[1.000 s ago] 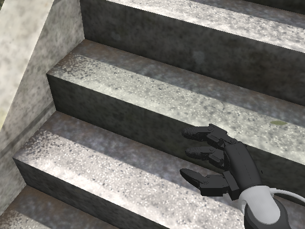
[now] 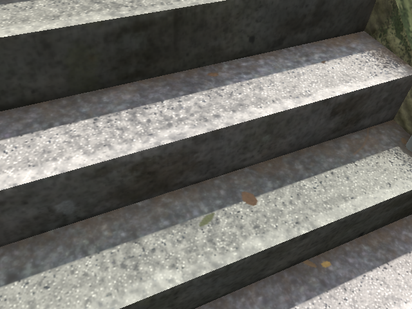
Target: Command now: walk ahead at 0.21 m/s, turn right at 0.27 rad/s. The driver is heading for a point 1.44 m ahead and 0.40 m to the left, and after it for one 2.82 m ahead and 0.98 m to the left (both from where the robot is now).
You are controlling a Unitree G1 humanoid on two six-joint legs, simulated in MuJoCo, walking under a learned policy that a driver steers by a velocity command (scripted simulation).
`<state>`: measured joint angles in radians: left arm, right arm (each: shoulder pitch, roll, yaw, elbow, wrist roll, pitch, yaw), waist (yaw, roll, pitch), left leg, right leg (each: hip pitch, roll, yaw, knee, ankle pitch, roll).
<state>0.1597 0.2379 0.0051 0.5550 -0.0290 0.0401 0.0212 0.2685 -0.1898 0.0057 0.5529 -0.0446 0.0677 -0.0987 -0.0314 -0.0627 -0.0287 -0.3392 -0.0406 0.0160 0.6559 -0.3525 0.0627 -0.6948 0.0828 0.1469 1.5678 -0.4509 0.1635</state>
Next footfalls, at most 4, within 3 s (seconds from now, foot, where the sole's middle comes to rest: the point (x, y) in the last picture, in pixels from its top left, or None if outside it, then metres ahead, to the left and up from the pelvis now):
0.24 right None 0.10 -0.13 -0.76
0.82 left None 0.02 0.09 -0.76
1.08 right None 0.33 -0.10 -0.57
1.52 left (147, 266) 0.48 0.13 -0.38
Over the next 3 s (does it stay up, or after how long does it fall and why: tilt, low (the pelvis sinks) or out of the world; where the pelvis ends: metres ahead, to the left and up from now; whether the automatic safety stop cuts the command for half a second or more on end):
stays up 1.15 0.57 0.94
